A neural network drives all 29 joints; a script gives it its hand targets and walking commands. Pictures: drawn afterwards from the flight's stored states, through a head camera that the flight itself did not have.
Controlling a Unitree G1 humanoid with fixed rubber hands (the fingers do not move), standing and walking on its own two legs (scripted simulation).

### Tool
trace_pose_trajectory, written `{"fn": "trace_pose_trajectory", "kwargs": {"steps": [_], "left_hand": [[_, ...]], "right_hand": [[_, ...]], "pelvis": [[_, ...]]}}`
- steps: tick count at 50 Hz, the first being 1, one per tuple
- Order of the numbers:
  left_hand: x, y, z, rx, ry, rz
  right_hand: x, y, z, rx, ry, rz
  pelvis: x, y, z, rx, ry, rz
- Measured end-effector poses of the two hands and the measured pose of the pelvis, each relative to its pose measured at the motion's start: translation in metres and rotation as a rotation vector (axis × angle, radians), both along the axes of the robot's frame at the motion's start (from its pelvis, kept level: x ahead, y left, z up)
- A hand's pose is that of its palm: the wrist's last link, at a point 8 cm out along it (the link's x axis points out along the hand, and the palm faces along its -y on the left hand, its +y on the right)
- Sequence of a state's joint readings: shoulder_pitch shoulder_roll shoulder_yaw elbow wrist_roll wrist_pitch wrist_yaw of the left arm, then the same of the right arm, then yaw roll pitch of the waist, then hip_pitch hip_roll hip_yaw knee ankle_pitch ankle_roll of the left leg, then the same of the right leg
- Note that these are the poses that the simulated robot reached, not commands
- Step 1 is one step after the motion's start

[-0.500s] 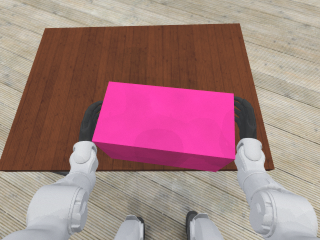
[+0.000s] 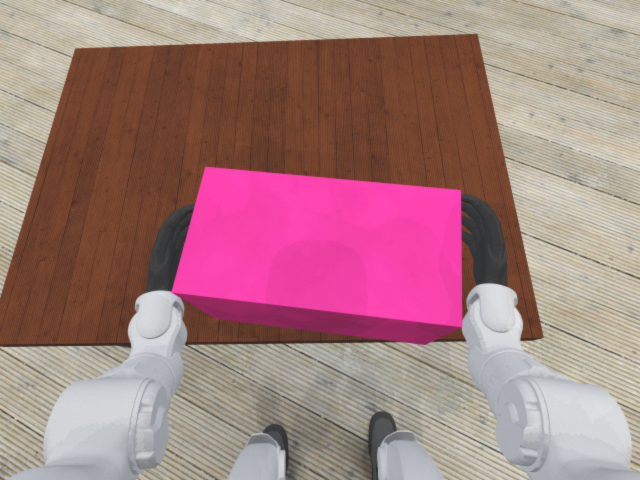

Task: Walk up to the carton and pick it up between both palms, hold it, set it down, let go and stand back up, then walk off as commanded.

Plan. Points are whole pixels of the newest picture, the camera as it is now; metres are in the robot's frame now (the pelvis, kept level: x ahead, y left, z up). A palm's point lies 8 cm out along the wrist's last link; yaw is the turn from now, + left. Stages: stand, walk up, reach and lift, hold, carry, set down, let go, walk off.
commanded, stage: reach and lift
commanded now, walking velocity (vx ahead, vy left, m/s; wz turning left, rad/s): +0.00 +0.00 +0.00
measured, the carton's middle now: (323, 262) +0.40 +0.01 -0.09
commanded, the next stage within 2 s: none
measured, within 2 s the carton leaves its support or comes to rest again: leaves its support in 0.90 s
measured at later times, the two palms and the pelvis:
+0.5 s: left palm (167, 274) +0.37 +0.21 -0.06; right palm (488, 266) +0.38 -0.20 -0.06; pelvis +0.00 +0.02 +0.01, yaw -1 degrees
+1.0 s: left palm (168, 303) +0.33 +0.20 -0.04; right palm (506, 283) +0.35 -0.20 -0.04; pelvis +0.00 +0.01 +0.01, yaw +0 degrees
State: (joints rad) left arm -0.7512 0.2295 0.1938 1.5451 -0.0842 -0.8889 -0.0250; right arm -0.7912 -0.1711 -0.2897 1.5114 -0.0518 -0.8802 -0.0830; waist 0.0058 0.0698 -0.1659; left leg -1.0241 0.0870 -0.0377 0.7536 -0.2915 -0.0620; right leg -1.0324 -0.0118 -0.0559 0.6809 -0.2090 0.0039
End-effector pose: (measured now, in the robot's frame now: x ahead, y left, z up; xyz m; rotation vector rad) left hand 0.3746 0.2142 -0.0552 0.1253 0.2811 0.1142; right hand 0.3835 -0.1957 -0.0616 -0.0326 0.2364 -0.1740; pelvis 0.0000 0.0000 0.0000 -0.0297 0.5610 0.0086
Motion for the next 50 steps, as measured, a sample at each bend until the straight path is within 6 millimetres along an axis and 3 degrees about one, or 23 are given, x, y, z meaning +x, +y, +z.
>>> {"fn": "trace_pose_trajectory", "kwargs": {"steps": [26,41,50], "left_hand": [[-0.002,0.000,-0.002,-0.036,-0.014,0.002],[-0.024,-0.008,-0.002,-0.094,0.018,0.048],[-0.041,-0.014,0.012,-0.110,0.037,0.056]], "right_hand": [[-0.003,0.000,0.004,-0.046,0.028,0.000],[-0.014,-0.005,0.011,-0.056,0.106,0.014],[-0.030,-0.008,0.026,0.014,0.115,-0.036]], "pelvis": [[-0.001,0.017,0.006,-0.013,0.075,-0.005],[0.004,0.015,0.008,-0.017,0.038,0.009],[0.004,0.013,0.009,-0.015,-0.037,0.014]]}}
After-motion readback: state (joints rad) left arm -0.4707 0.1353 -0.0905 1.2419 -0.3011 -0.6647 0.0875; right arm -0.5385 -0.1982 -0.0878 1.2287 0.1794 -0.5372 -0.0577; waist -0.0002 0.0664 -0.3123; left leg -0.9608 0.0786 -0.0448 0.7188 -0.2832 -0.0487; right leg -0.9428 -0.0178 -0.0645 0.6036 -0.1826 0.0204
